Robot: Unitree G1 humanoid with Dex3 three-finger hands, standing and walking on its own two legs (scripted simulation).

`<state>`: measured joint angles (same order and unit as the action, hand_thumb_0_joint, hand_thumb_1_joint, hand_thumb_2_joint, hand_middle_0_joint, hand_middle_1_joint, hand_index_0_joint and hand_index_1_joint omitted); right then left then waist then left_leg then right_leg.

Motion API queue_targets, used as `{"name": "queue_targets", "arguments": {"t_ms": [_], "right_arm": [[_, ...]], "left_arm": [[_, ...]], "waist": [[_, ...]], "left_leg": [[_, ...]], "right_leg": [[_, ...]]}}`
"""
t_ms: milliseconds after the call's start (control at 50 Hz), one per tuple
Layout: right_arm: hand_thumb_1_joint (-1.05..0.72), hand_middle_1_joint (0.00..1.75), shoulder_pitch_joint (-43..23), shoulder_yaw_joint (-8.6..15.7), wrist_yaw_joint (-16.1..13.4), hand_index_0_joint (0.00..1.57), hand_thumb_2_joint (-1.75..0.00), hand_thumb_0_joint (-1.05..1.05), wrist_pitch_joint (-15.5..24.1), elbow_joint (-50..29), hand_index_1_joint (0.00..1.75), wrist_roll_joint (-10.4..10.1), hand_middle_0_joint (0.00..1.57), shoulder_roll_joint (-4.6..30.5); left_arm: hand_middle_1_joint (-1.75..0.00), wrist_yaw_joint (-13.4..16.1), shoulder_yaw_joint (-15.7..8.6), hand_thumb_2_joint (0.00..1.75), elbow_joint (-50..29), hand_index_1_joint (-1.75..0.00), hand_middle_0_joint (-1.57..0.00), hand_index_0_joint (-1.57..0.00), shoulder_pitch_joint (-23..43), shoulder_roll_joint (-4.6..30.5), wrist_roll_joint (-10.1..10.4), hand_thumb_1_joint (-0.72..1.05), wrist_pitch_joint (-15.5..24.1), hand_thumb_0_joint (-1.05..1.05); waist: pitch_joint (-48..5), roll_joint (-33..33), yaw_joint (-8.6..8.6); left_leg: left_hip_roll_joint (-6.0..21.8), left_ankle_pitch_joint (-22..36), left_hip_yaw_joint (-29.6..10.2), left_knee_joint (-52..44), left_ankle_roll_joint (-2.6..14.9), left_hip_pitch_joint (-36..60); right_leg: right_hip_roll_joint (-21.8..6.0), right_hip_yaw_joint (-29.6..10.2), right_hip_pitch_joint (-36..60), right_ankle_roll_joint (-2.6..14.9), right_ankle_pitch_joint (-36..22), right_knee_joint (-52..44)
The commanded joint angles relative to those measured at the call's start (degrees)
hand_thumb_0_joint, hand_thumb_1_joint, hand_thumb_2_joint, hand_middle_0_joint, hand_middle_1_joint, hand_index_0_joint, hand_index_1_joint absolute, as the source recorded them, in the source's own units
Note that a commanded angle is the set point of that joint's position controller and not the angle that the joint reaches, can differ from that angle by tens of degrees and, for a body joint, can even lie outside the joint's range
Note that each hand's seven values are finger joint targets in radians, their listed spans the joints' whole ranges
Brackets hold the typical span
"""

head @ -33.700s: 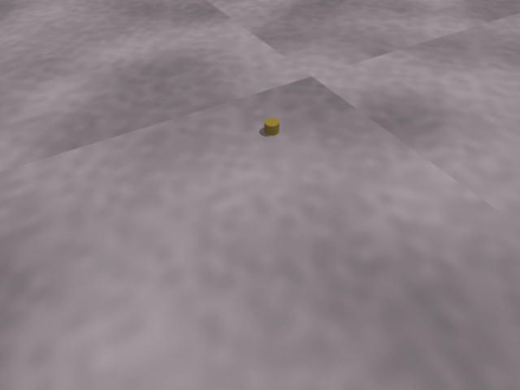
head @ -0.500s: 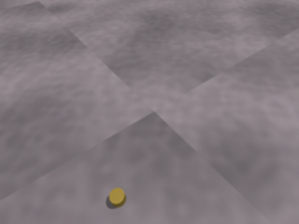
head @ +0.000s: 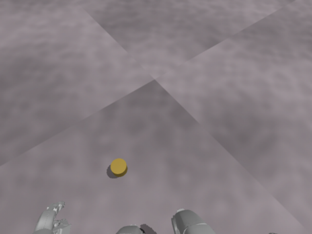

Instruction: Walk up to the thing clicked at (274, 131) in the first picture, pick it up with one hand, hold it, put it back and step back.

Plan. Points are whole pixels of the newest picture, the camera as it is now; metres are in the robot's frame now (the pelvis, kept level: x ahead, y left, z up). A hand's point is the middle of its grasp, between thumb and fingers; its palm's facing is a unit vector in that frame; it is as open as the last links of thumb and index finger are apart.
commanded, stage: step back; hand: left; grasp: from above
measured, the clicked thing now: (119, 167) +0.48 +0.21 -0.73
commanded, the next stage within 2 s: none
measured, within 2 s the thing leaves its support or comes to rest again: neither
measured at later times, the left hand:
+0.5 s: hand out of the picture +0.04 +0.26 -0.14, palm faces -0.02 -0.92 -0.40, open 7.4 cm
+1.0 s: hand out of the picture -0.15 +0.28 -0.17, palm faces -0.09 -0.92 -0.39, open 7.4 cm
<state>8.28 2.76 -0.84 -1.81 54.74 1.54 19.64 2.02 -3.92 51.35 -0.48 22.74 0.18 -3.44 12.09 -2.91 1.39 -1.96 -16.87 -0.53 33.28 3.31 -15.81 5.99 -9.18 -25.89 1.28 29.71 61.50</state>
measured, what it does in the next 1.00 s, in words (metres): walks backwards: right foot, then left foot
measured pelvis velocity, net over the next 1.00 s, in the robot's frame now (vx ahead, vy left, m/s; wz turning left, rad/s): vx -0.24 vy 0.01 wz -0.10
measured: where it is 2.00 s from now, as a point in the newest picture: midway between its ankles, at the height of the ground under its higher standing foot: outside the picture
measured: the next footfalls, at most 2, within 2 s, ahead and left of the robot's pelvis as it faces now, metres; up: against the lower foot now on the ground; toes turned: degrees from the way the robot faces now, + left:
right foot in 0.22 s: +0.00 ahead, -0.12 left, +0.00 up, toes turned +0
left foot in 0.58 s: -0.09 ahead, +0.13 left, +0.00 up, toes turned -3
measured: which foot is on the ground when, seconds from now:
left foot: down 0.00-0.26, up 0.28-0.56, down 0.58-1.00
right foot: up 0.00-0.20, down 0.22-0.60, up 0.62-1.00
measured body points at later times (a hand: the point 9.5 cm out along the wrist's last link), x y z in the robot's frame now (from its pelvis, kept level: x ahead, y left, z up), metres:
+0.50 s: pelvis -0.09 +0.01 +0.00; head -0.03 +0.00 +0.44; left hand +0.04 +0.31 -0.11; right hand +0.00 -0.32 -0.12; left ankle -0.14 +0.14 -0.68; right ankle -0.04 -0.12 -0.73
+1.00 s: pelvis -0.24 +0.01 -0.01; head -0.17 +0.02 +0.43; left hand -0.14 +0.33 -0.14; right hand -0.12 -0.31 -0.11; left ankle -0.13 +0.14 -0.73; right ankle -0.29 -0.12 -0.73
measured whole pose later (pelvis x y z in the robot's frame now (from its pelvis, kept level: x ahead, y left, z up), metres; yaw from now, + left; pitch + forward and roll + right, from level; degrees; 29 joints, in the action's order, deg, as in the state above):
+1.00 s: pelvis -0.24 +0.01 -0.01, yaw -6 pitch -2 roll +0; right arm 4.6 2.4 -0.9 -1.0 45.1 1.7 21.6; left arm -0.2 -5.6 48.5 -11.3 23.4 -1.1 -3.8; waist 11.3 -2.1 -1.2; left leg 2.7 -10.1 1.5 35.4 -0.4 -23.1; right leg 1.2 -4.7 -13.9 -1.2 25.8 42.7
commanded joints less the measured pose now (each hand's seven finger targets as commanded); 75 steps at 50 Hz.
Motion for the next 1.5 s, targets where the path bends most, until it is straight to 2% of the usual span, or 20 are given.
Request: {"name": "queue_targets", "arguments": {"t_ms": [0,120,200,260,340,460,540,580,620,680,840,920,1000,1040,1060,1140,1260,1380,1440,1480], "right_arm": [[-0.90,0.30,0.9,3.8,-1.7,0.20,-0.90,0.00,1.5,-6.3,0.30,-0.1,0.20,14.0],[-0.90,0.30,0.7,4.1,-1.4,0.20,-0.90,0.00,1.0,-7.7,0.30,-0.6,0.20,15.5],[-0.90,0.30,-3.2,3.4,-0.7,0.20,-0.90,0.00,0.6,-8.7,0.30,-1.8,0.20,14.3],[-0.90,0.30,-2.4,3.2,-1.0,0.20,-0.90,0.00,-0.2,-8.5,0.30,-1.5,0.20,12.7],[-0.90,0.30,1.5,2.6,-0.6,0.20,-0.90,0.00,0.1,-6.1,0.30,-2.1,0.20,12.9],[-0.90,0.30,2.3,1.8,-1.0,0.20,-0.90,0.00,1.1,-7.9,0.30,-1.7,0.20,12.0],[-0.90,0.30,6.6,3.0,-0.8,0.20,-0.90,0.00,2.0,-6.4,0.30,0.0,0.20,11.7],[-0.90,0.30,3.3,5.0,-0.7,0.20,-0.90,0.00,2.2,-7.8,0.30,1.4,0.20,20.5],[-0.90,0.30,0.4,5.5,-0.7,0.20,-0.90,0.00,2.3,-8.8,0.30,0.8,0.20,22.9],[-0.90,0.30,-6.9,3.3,-1.1,0.20,-0.90,0.00,2.5,-10.4,0.30,0.8,0.20,15.8],[-0.90,0.30,2.6,4.2,-1.4,0.20,-0.90,0.00,2.2,-10.6,0.30,-0.2,0.20,16.1],[-0.90,0.30,-0.8,4.4,-1.0,0.20,-0.90,0.00,1.3,-12.3,0.30,0.2,0.20,17.5],[-0.90,0.30,-3.4,4.1,-0.7,0.20,-0.90,0.00,0.1,-13.0,0.30,-0.8,0.20,16.1],[-0.90,0.30,-4.8,3.6,-1.9,0.20,-0.90,0.00,0.1,-14.4,0.30,-1.3,0.20,12.9],[-0.90,0.30,-3.7,4.6,-2.2,0.20,-0.90,0.00,0.0,-13.1,0.30,-1.0,0.20,15.4],[-0.90,0.30,4.4,3.0,-1.6,0.20,-0.90,0.00,0.8,-8.9,0.30,-1.6,0.20,12.7],[-0.90,0.30,1.8,2.1,-2.0,0.20,-0.90,0.00,1.9,-10.7,0.30,-0.8,0.20,11.3],[-0.90,0.30,11.0,3.3,-1.3,0.20,-0.90,0.00,1.8,-7.0,0.30,-0.4,0.20,12.4],[-0.90,0.30,4.9,5.4,-0.8,0.20,-0.90,0.00,1.6,-9.5,0.30,0.9,0.20,23.3],[-0.90,0.30,0.0,4.9,-1.4,0.20,-0.90,0.00,2.2,-10.6,0.30,1.3,0.20,21.0]], "left_arm": [[-0.30,0.5,-2.4,0.90,-3.6,-0.30,-0.20,-0.20,-4.6,9.2,-0.7,0.90,1.1,0.00],[-0.30,-0.1,-2.8,0.90,-4.6,-0.30,-0.20,-0.20,-5.7,8.7,-1.2,0.90,2.0,0.00],[-0.30,-0.4,-3.5,0.90,-2.4,-0.30,-0.20,-0.20,-11.6,9.3,-2.1,0.90,3.2,0.00],[-0.30,-0.6,-4.9,0.90,-6.7,-0.30,-0.20,-0.20,-5.4,17.5,-2.1,0.90,3.5,0.00],[-0.30,0.0,-4.1,0.90,-8.6,-0.30,-0.20,-0.20,-3.0,11.0,-1.7,0.90,3.4,0.00],[-0.30,0.0,-4.0,0.90,-9.8,-0.30,-0.20,-0.20,-7.3,10.6,-2.2,0.90,2.3,0.00],[-0.30,-0.8,-3.4,0.90,-11.0,-0.30,-0.20,-0.20,-5.8,11.4,-0.9,0.90,0.6,0.00],[-0.30,-0.8,-2.7,0.90,-11.7,-0.30,-0.20,-0.20,-7.3,6.8,-0.4,0.90,0.4,0.00],[-0.30,0.4,-4.2,0.90,-11.0,-0.30,-0.20,-0.20,-1.9,11.0,-1.7,0.90,0.5,0.00],[-0.30,-0.5,-4.1,0.90,-8.2,-0.30,-0.20,-0.20,-11.0,9.7,-0.2,0.90,0.3,0.00],[-0.30,-1.0,-4.0,0.90,-9.6,-0.30,-0.20,-0.20,-9.4,9.1,-1.3,0.90,1.0,0.00],[-0.30,-1.6,-4.1,0.90,-7.4,-0.30,-0.20,-0.20,-13.8,9.0,-1.3,0.90,1.2,0.00],[-0.30,-2.3,-5.3,0.90,-3.4,-0.30,-0.20,-0.20,-21.8,10.8,-2.4,0.90,1.6,0.00],[-0.30,-2.2,-7.3,0.90,-8.4,-0.30,-0.20,-0.20,-13.1,21.0,-3.1,0.90,1.7,0.00],[-0.30,-1.8,-7.1,0.90,-10.2,-0.30,-0.20,-0.20,-7.9,20.8,-2.8,0.90,1.9,0.00],[-0.30,-1.2,-5.4,0.90,-11.5,-0.30,-0.20,-0.20,-1.7,11.3,-2.8,0.90,2.1,0.00],[-0.30,0.0,-5.0,0.90,-11.5,-0.30,-0.20,-0.20,-12.2,10.3,-2.9,0.90,1.8,0.00],[-0.30,-0.5,-3.8,0.90,-14.0,-0.30,-0.20,-0.20,-6.5,11.6,-1.4,0.90,0.4,0.00],[-0.30,-0.3,-4.2,0.90,-14.8,-0.30,-0.20,-0.20,-2.9,10.1,-1.1,0.90,0.1,0.00],[-0.30,-0.2,-4.9,0.90,-12.8,-0.30,-0.20,-0.20,-3.7,11.6,-1.6,0.90,-0.2,0.00]], "waist": [[-16.6,9.9,0.16],[-15.3,10.1,1.04],[-17.4,4.6,-2.07],[-10.9,-12.2,-2.68],[-11.3,-4.2,-0.86],[-16.8,-7.1,-3.39],[-16.6,-6.2,-0.56],[-15.1,14.5,-1.80],[-9.5,15.5,1.91],[-9.9,10.3,-4.77],[-15.3,12.2,1.54],[-16.6,15.3,-0.03],[-17.0,9.9,-3.87],[-10.9,-13.3,-5.34],[-6.6,-13.3,-3.82],[-8.7,-6.1,0.98],[-14.4,-8.5,-5.56],[-17.8,-4.3,-0.69],[-13.3,14.8,0.83],[-10.2,11.8,-0.39]], "left_leg": [[13.9,42.9,-12.8,-4.4,7.05,18.8],[15.4,34.0,-13.2,-3.6,9.38,14.0],[10.5,17.3,-9.1,2.9,3.53,1.1],[-3.7,-20.2,-5.3,30.5,-3.04,-6.3],[-5.9,-13.3,-9.0,35.5,-3.38,-10.0],[-1.0,-13.5,-3.3,12.5,-4.85,-10.0],[0.5,9.8,-0.8,-12.6,-2.93,4.7],[19.4,23.3,-26.3,-14.8,3.97,12.3],[26.8,18.8,-32.8,-17.3,14.59,-6.1],[14.5,27.1,-11.4,-11.1,7.08,3.4],[17.1,29.3,-12.9,-6.7,11.70,17.0],[16.0,20.7,-11.8,-6.7,9.46,9.8],[10.8,6.1,-9.1,-0.2,2.26,-6.0],[-4.2,-18.3,-4.9,25.0,-3.87,-14.0],[-1.3,-17.6,-8.4,33.3,-4.02,-9.8],[-6.2,-8.3,-8.4,36.3,-3.57,-11.9],[-2.4,-15.2,-4.3,20.3,-5.33,-16.0],[0.3,5.6,0.4,-8.2,-1.65,3.8],[25.3,18.2,-29.1,-14.6,13.37,-2.6],[25.0,20.0,-26.6,-14.4,14.81,-9.1]], "right_leg": [[-1.5,0.2,-3.3,-1.69,-1.5,-1.5],[-4.6,5.5,4.4,-1.13,-3.3,-18.7],[-7.6,2.7,20.0,2.43,-26.8,-35.3],[-29.7,-23.4,7.7,19.25,-36.4,-42.5],[-19.3,-7.4,12.9,12.54,-41.4,-38.2],[-17.6,-3.2,26.9,10.84,-45.9,-31.8],[-13.8,-0.2,17.2,5.19,-36.3,-23.5],[0.1,4.0,-3.7,0.56,1.0,-9.5],[-1.3,-3.2,1.9,-0.41,6.9,7.6],[1.2,-4.1,-4.1,0.12,-2.7,12.3],[-2.2,0.6,-3.0,-4.04,0.1,-4.2],[-4.6,5.8,7.2,-2.45,-1.9,-19.4],[-7.7,2.6,21.3,1.80,-12.8,-37.2],[-28.3,-22.5,5.3,14.66,-11.0,-45.9],[-30.6,-25.5,-4.8,16.43,-9.0,-48.7],[-15.1,-0.1,7.1,7.16,-30.3,-38.6],[-20.0,-3.6,28.3,11.71,-45.9,-32.2],[-17.5,-0.7,16.7,6.50,-35.3,-25.6],[-1.7,3.7,0.6,-0.43,7.0,-0.2],[-1.4,-2.6,3.0,-0.46,5.2,12.6]]}}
